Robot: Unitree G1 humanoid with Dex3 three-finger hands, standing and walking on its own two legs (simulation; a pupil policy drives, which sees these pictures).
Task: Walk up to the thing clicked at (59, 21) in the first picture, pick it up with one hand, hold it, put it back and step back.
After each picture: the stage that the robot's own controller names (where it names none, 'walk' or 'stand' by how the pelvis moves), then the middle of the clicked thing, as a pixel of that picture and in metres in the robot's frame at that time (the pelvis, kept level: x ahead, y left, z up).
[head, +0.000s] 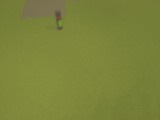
stand; (58, 20) +1.75 +0.31 -0.65
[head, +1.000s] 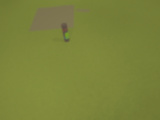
walk; (65, 32) +1.65 +0.33 -0.65
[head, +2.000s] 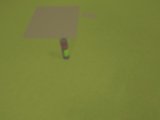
walk; (65, 49) +1.16 +0.27 -0.65
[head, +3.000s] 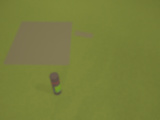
walk; (55, 84) +0.73 +0.25 -0.63
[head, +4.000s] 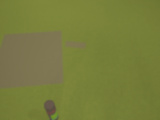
walk; (51, 111) +0.50 +0.22 -0.63
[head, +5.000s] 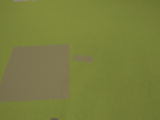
stand; out of the picture +0.42 +0.22 -0.65
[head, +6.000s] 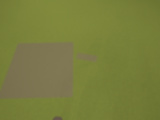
stand; out of the picture +0.42 +0.19 -0.66
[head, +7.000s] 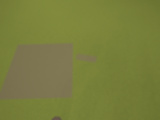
stand; out of the picture +0.43 +0.20 -0.66
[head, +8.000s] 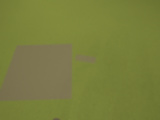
stand; out of the picture +0.41 +0.20 -0.66
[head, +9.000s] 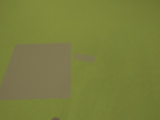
go down; out of the picture +0.41 +0.20 -0.66
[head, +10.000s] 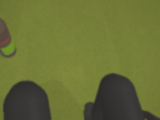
go down; (2, 41) +0.49 +0.26 -0.24
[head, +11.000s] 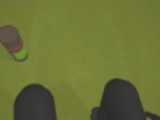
approach; (15, 46) +0.49 +0.26 -0.26
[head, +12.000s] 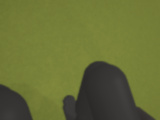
close in; out of the picture +0.47 +0.31 -0.16
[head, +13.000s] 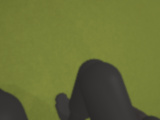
close; out of the picture +0.46 +0.32 -0.16
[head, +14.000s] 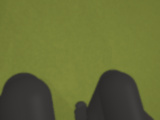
lift; out of the picture +0.35 +0.29 -0.12
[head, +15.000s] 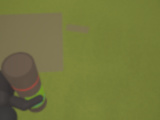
lift; (29, 88) +0.32 +0.17 +0.05
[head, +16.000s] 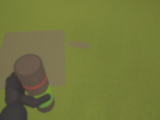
hold; (38, 88) +0.33 +0.16 +0.04
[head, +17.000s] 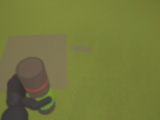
hold; (39, 90) +0.32 +0.16 +0.04
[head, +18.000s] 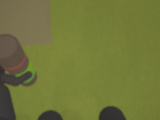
crouch; (18, 65) +0.40 +0.20 -0.03
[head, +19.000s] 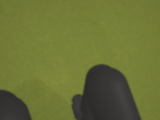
lower; out of the picture +0.48 +0.29 -0.11
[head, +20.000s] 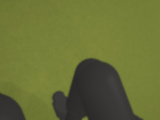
lower; out of the picture +0.45 +0.32 -0.16
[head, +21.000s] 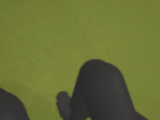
lower; out of the picture +0.44 +0.31 -0.16
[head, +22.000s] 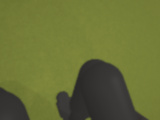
lower; out of the picture +0.44 +0.31 -0.16
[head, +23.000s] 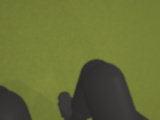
lower; out of the picture +0.44 +0.31 -0.16
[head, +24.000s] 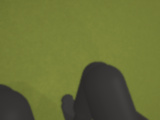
open; out of the picture +0.45 +0.28 -0.17
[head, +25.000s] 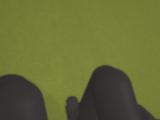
stand; out of the picture +0.45 +0.27 -0.18
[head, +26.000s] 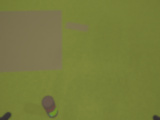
stand; (50, 107) +0.42 +0.19 -0.53
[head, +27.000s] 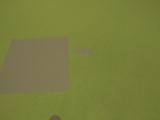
stand; out of the picture +0.41 +0.19 -0.60
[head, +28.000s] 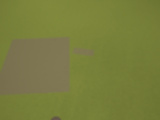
stand; out of the picture +0.40 +0.18 -0.60
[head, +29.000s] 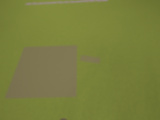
stand; out of the picture +0.44 +0.17 -0.65
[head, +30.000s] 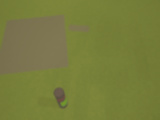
walk; (61, 98) +0.51 +0.19 -0.63
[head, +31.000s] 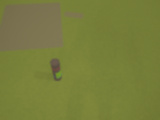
walk; (56, 70) +0.75 +0.19 -0.63
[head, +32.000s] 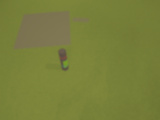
stand; (63, 60) +1.02 +0.24 -0.64
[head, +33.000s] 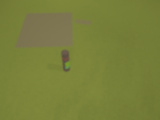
stand; (65, 61) +1.04 +0.18 -0.65
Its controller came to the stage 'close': yes
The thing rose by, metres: 0.69
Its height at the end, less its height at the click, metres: +0.00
